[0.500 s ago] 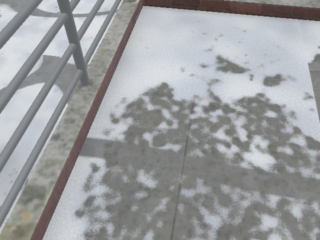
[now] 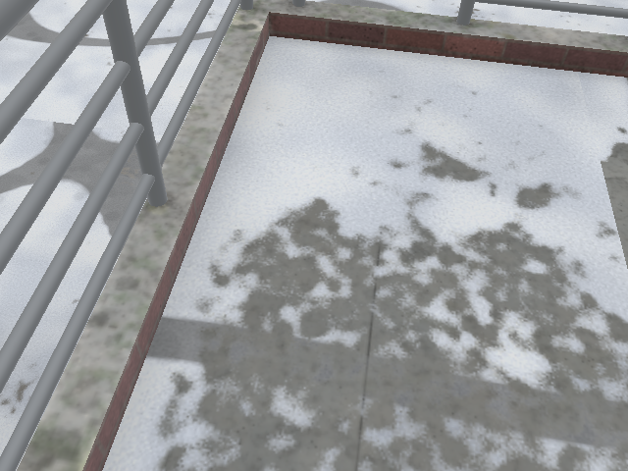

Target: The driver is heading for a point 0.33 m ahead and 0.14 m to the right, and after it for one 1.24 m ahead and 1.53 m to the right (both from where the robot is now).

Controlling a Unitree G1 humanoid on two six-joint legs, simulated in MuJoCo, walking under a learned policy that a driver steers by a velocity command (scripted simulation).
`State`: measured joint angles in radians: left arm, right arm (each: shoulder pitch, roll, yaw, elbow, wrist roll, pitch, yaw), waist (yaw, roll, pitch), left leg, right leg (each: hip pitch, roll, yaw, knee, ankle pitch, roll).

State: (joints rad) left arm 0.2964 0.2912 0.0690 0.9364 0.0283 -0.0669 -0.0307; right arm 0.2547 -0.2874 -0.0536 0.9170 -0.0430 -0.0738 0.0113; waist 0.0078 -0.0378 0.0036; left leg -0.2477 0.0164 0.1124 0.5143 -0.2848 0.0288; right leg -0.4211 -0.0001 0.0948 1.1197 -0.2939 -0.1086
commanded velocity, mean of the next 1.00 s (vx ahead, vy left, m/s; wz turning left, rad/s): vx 0.96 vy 0.00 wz -0.85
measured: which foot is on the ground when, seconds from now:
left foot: down 0.00-0.38, up 0.40-0.78, down 0.80-1.00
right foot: up 0.00-0.36, down 0.38-0.78, up 0.80-1.00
